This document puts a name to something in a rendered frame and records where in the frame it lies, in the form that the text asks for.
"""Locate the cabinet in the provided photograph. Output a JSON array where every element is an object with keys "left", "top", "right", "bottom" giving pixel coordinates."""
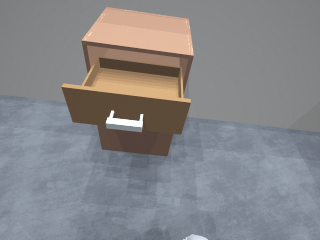
[{"left": 81, "top": 7, "right": 194, "bottom": 157}]

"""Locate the handle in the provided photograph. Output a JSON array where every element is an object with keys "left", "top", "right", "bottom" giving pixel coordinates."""
[{"left": 106, "top": 110, "right": 144, "bottom": 132}]

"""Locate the drawer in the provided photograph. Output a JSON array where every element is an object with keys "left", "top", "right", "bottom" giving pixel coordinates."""
[{"left": 61, "top": 56, "right": 191, "bottom": 135}]

